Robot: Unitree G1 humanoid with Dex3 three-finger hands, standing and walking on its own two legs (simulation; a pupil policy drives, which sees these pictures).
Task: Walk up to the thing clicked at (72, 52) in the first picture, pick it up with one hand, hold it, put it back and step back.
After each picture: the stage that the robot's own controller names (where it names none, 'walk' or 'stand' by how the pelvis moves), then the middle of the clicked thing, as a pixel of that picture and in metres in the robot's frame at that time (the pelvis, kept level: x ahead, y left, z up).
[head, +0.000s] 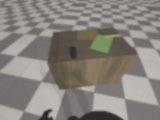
stand; (73, 52) +0.65 +0.20 -0.06
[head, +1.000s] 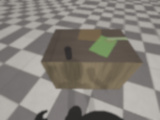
rise first; (68, 53) +0.59 +0.26 -0.04
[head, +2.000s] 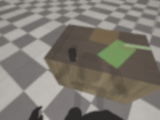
stand; (72, 55) +0.52 +0.20 -0.02
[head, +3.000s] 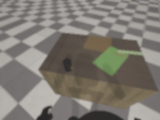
stand; (67, 65) +0.46 +0.22 -0.06
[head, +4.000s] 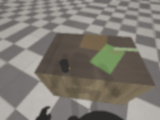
stand; (64, 66) +0.44 +0.23 -0.05
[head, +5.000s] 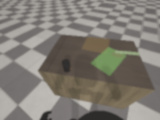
stand; (66, 65) +0.47 +0.23 -0.07
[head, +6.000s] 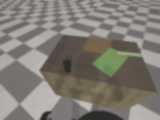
stand; (67, 66) +0.47 +0.22 -0.07
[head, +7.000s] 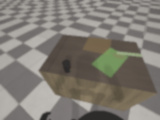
rise first; (67, 66) +0.47 +0.23 -0.07
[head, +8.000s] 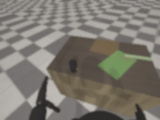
rise first; (73, 66) +0.48 +0.20 -0.06
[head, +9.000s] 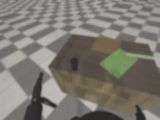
go down; (74, 64) +0.49 +0.20 -0.06
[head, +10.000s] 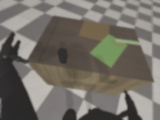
go down; (62, 56) +0.48 +0.18 -0.03
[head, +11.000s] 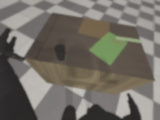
approach; (60, 53) +0.50 +0.19 +0.00
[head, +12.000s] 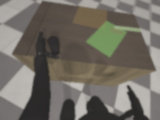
close in; (54, 46) +0.51 +0.20 +0.04
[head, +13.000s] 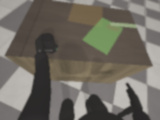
lift; (49, 43) +0.52 +0.20 +0.04
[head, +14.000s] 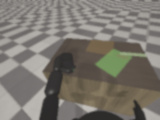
lift; (68, 63) +0.34 +0.16 +0.17
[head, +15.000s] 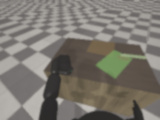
hold; (65, 65) +0.33 +0.17 +0.15
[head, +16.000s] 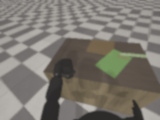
hold; (67, 69) +0.33 +0.16 +0.12
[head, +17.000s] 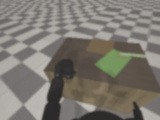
crouch; (68, 69) +0.32 +0.16 +0.12
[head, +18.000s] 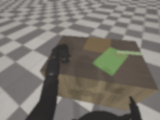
crouch; (64, 54) +0.43 +0.18 +0.14
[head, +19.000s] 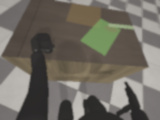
lower; (46, 44) +0.52 +0.21 +0.03
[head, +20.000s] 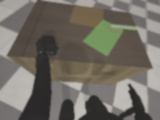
lower; (51, 46) +0.51 +0.20 +0.04
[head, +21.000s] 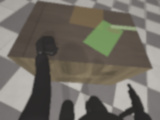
lower; (50, 46) +0.51 +0.21 +0.04
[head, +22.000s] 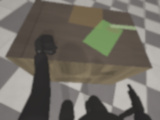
lower; (49, 45) +0.51 +0.21 +0.04
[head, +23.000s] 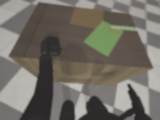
loosen; (54, 47) +0.51 +0.18 +0.04
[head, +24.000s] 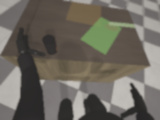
withdraw; (50, 45) +0.51 +0.19 +0.04
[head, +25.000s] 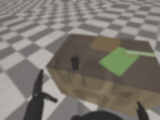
sink last; (75, 63) +0.48 +0.18 -0.02
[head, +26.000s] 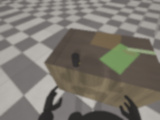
stand; (75, 60) +0.49 +0.16 -0.01
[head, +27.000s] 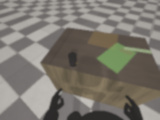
stand; (72, 59) +0.49 +0.17 +0.00
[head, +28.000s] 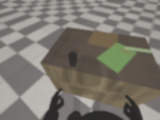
stand; (72, 59) +0.49 +0.17 +0.00
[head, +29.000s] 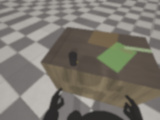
stand; (73, 59) +0.49 +0.17 +0.00
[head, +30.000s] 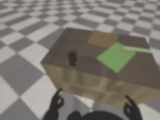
stand; (72, 59) +0.49 +0.17 +0.00
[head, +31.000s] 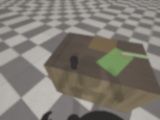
stand; (74, 63) +0.49 +0.17 -0.04
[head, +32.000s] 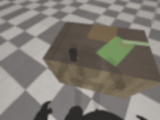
walk; (73, 55) +0.53 +0.18 -0.05
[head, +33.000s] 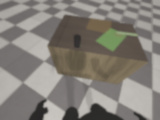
walk; (77, 41) +0.69 +0.16 -0.05
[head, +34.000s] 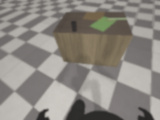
walk; (74, 26) +1.01 +0.30 -0.03
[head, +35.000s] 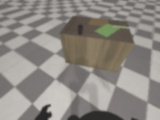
stand; (80, 29) +1.07 +0.19 -0.05
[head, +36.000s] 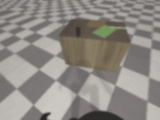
stand; (78, 31) +1.09 +0.21 -0.06
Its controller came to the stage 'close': yes
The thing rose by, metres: 0.22
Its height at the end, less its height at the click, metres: +0.00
